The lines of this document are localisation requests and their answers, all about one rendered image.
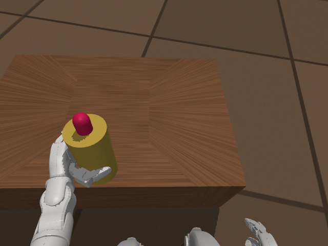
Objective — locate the right robot hand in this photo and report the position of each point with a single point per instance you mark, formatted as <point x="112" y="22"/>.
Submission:
<point x="264" y="238"/>

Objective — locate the left robot arm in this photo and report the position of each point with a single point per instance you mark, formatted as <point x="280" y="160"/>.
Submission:
<point x="57" y="203"/>

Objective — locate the bottle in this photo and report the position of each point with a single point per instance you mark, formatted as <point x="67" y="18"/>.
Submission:
<point x="88" y="139"/>

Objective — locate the left robot hand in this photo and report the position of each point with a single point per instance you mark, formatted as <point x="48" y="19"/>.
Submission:
<point x="62" y="163"/>

